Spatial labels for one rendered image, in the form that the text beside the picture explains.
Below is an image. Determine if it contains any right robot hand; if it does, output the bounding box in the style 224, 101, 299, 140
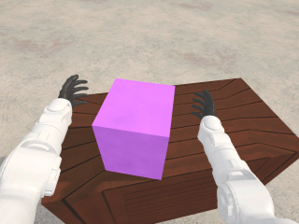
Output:
191, 89, 217, 120

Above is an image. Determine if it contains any pedestal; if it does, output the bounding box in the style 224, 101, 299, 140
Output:
41, 77, 299, 224

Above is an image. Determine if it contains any right robot upper arm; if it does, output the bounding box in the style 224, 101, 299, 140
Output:
217, 179, 298, 224

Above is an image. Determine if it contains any left robot upper arm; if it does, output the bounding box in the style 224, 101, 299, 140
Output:
0, 147, 62, 224

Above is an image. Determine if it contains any right robot forearm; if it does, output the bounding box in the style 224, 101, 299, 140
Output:
197, 115, 275, 214

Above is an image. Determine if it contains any carton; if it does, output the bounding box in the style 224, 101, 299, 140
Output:
92, 78, 176, 180

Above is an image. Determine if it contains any left robot hand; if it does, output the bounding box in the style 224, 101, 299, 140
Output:
58, 75, 89, 108

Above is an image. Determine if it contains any left robot forearm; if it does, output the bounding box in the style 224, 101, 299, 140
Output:
0, 98, 73, 182

